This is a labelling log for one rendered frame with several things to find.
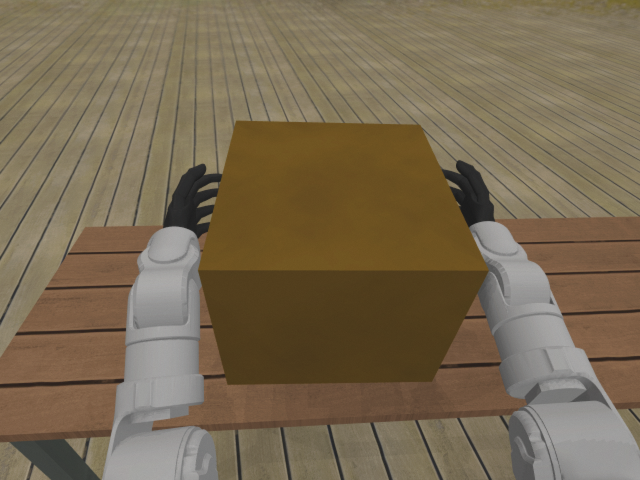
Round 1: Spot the left robot hand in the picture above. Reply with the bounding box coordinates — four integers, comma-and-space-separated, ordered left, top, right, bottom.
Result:
163, 164, 222, 238

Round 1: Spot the robot right upper arm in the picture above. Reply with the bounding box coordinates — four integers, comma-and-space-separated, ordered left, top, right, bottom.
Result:
509, 401, 640, 480

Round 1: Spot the right robot hand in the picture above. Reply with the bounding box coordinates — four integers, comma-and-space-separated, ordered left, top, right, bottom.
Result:
441, 160, 495, 227

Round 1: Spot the right robot forearm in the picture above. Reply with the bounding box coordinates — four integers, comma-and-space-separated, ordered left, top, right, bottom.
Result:
469, 221, 640, 459

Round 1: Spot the carton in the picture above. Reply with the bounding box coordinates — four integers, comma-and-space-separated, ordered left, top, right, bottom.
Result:
198, 121, 489, 385

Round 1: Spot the table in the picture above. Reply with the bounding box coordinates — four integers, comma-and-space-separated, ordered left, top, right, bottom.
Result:
0, 216, 640, 480

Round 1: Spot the left robot forearm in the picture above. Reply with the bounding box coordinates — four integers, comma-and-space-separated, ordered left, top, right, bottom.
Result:
102, 226, 204, 480

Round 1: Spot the robot left upper arm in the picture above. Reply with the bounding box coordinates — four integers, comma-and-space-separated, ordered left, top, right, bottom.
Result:
104, 426, 218, 480

